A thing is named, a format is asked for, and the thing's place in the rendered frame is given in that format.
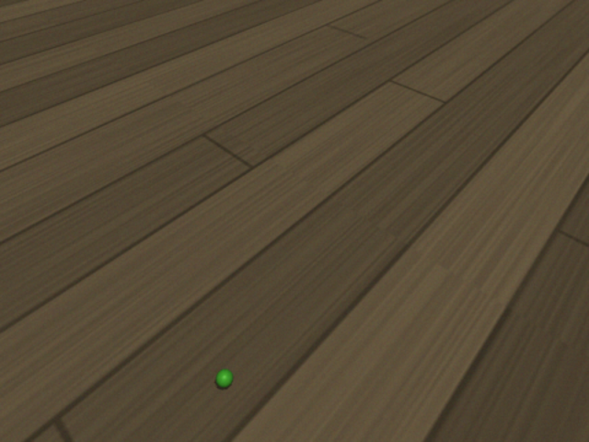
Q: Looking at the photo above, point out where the ball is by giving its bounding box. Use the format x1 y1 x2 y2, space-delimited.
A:
216 369 233 388

